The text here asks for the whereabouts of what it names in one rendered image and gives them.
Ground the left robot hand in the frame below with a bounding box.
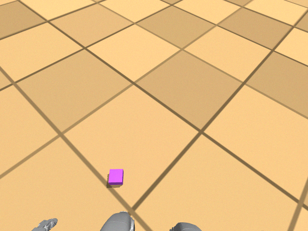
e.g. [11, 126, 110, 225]
[32, 218, 58, 231]

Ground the small box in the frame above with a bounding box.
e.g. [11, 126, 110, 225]
[108, 169, 124, 185]

